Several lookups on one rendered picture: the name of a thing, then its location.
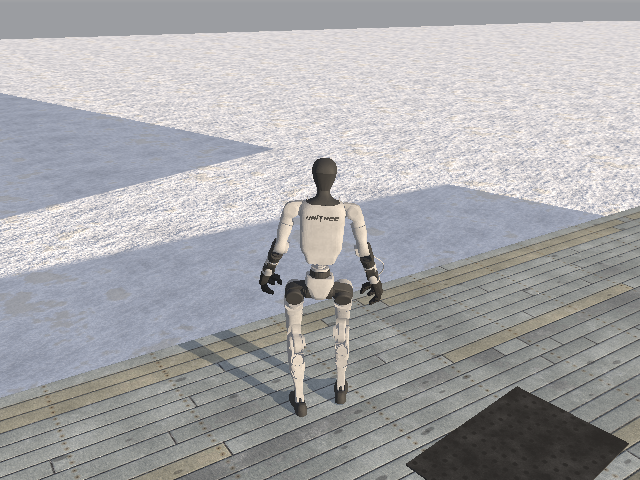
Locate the right robot upper arm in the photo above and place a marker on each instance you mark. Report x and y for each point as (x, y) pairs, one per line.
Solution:
(354, 213)

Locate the humanoid robot torso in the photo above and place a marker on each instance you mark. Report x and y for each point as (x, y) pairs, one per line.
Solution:
(321, 238)

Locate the robot right forearm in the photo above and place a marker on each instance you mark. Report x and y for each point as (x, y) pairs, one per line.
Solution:
(370, 267)

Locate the right robot hand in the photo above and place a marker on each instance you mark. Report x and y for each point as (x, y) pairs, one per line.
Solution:
(375, 289)

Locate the robot left foot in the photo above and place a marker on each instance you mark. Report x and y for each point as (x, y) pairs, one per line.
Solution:
(300, 408)

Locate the left robot hand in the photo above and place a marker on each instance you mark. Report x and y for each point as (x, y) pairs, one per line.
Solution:
(269, 279)

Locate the robot left forearm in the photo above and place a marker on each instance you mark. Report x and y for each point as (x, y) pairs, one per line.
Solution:
(271, 261)

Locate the left robot upper arm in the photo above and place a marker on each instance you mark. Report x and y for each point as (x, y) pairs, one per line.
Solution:
(290, 210)

